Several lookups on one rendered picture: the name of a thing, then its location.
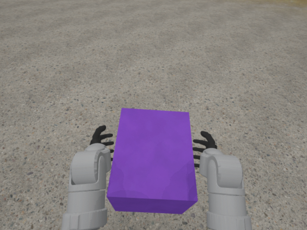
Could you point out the robot left forearm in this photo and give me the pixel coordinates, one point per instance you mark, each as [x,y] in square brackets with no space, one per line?
[86,205]

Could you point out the right robot hand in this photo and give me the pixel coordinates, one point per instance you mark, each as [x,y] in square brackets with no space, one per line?
[210,143]

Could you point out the carton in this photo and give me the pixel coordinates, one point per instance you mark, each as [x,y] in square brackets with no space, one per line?
[153,166]

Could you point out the left robot hand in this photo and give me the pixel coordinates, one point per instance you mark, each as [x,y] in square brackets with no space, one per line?
[97,137]

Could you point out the robot right forearm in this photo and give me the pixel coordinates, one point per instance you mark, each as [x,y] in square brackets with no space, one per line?
[225,185]

